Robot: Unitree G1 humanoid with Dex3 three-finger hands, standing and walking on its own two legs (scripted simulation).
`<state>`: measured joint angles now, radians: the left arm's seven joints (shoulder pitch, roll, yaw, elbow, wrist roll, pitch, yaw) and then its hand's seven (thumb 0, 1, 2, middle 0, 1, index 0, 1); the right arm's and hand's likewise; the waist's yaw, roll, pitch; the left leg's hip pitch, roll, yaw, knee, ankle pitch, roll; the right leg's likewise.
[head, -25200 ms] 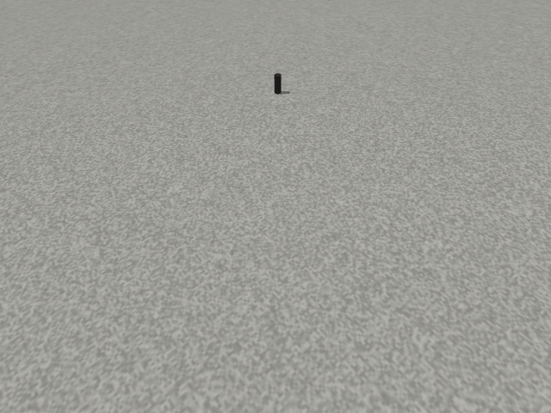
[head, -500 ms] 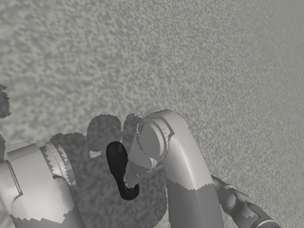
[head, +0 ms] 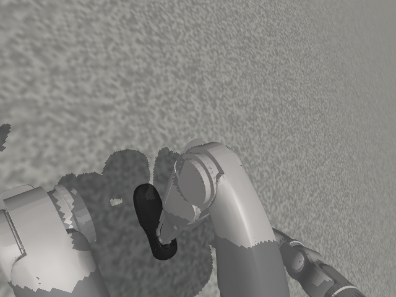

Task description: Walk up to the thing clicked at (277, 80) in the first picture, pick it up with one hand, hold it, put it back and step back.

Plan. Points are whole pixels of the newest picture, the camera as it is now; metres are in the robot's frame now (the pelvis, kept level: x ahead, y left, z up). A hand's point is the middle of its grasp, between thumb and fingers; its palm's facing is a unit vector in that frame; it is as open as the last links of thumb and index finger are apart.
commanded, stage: open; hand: left
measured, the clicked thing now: out of the picture +0.45 +0.27 -0.23
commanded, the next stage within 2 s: withdraw in 0.30 s
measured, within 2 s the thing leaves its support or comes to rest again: neither
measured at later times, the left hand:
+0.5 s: hand out of the picture +0.45 +0.26 -0.20, palm faces +0.33 -0.94 -0.01, open 16.0 cm
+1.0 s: hand out of the picture +0.42 +0.35 -0.11, palm faces +0.27 -0.95 -0.14, open 17.6 cm
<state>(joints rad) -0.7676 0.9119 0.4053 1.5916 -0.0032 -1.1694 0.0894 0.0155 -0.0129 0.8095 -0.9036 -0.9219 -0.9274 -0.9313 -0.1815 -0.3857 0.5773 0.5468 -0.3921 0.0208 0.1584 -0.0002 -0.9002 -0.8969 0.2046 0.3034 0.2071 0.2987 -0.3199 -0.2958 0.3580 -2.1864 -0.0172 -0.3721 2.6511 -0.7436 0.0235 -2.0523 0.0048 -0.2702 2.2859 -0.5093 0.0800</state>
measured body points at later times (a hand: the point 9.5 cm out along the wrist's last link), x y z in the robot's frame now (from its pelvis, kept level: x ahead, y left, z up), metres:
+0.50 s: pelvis +0.00 +0.00 +0.00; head +0.25 +0.20 +0.31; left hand +0.43 +0.31 -0.20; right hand +0.15 -0.25 -0.03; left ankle +0.08 +0.11 -0.26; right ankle +0.17 -0.13 -0.26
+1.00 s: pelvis +0.00 +0.00 +0.02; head +0.20 +0.18 +0.37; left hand +0.40 +0.40 -0.10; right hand +0.18 -0.25 -0.03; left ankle +0.08 +0.11 -0.26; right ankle +0.17 -0.13 -0.26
